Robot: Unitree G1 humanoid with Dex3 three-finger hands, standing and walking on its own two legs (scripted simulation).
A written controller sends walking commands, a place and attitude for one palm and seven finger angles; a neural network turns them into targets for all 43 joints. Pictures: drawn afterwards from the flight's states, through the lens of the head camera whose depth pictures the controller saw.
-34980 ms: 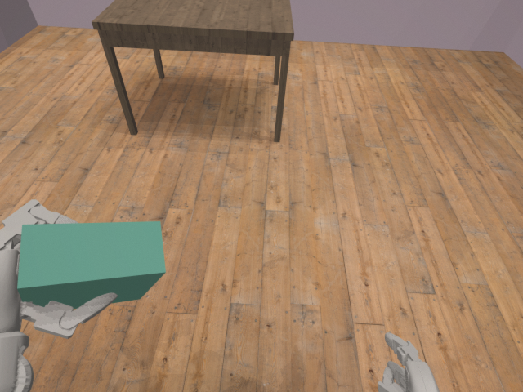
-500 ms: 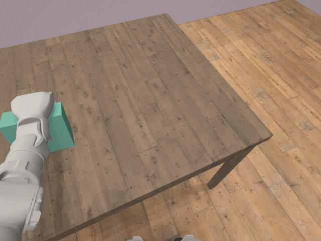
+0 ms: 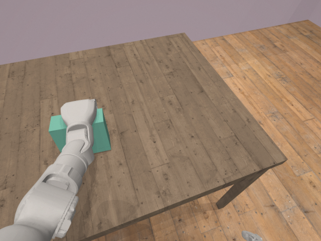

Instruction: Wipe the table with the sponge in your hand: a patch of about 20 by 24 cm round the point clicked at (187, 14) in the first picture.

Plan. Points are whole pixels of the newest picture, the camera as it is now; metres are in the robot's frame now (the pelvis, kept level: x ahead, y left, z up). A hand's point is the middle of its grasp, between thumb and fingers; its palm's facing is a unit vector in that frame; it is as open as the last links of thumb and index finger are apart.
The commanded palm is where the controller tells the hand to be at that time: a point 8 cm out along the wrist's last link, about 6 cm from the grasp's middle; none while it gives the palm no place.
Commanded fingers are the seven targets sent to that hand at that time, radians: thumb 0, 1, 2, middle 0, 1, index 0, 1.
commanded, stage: wipe back along the middle lane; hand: left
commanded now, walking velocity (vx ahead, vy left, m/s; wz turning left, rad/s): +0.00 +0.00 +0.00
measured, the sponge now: (85, 138) +0.40 +0.26 -0.04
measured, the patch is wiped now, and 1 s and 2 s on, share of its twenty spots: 0.45 0.55 0.65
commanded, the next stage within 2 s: slide across to the third lane in 1.78 s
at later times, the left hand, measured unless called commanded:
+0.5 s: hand (91, 135) +0.38 +0.22 +0.01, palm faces -0.06 -0.01 -1.00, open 10.2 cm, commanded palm +0.34 +0.20 +0.03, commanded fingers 0.00 0.10 1.30 -1.20 -1.60 -1.20 -1.60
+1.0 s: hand (94, 147) +0.34 +0.21 +0.01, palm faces -0.04 -0.01 -1.00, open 10.2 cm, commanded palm +0.30 +0.18 +0.03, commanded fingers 0.00 0.10 1.30 -1.20 -1.60 -1.20 -1.60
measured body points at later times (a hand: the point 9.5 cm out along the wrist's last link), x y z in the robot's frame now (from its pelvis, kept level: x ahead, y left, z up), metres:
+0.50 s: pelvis +0.00 -0.02 +0.01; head +0.03 -0.02 +0.46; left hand +0.38 +0.22 +0.06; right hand +0.12 -0.28 -0.11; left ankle -0.03 +0.07 -0.72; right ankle +0.00 -0.12 -0.72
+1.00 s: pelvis -0.01 -0.01 +0.01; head +0.01 -0.02 +0.46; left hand +0.34 +0.20 +0.06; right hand +0.16 -0.25 -0.11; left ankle -0.03 +0.07 -0.72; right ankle +0.00 -0.12 -0.72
